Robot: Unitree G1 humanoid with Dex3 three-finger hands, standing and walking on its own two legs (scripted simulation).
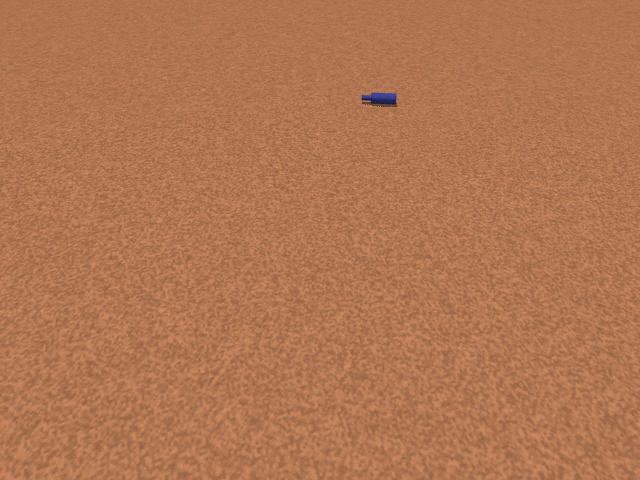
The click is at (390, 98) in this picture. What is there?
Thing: lying bottle
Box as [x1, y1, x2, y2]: [362, 93, 396, 104]
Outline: 362,95 362,99 370,100 371,103 394,104 396,94 393,93 372,93 371,95
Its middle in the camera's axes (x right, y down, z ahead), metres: +0.34 -0.82 +2.28
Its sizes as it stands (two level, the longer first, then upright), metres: 0.197 0.060 0.060
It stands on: the floor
